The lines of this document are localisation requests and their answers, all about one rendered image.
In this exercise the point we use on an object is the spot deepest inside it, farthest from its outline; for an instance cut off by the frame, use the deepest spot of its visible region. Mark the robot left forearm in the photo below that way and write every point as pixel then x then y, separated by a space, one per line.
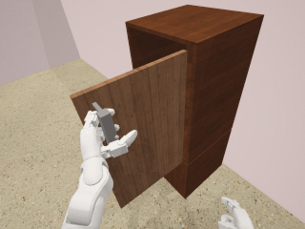
pixel 87 205

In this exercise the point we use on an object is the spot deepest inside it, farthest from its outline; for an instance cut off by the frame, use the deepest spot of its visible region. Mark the robot left hand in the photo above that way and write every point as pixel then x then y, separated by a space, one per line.
pixel 92 137

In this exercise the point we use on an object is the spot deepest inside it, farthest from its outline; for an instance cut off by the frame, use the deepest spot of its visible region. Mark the handle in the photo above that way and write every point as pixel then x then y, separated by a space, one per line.
pixel 106 123

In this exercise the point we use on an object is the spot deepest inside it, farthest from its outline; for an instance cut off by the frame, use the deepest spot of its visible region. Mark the cupboard door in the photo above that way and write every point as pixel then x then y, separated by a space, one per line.
pixel 151 100

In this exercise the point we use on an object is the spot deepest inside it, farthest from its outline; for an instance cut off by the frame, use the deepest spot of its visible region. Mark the robot right hand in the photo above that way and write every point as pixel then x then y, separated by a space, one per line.
pixel 240 218

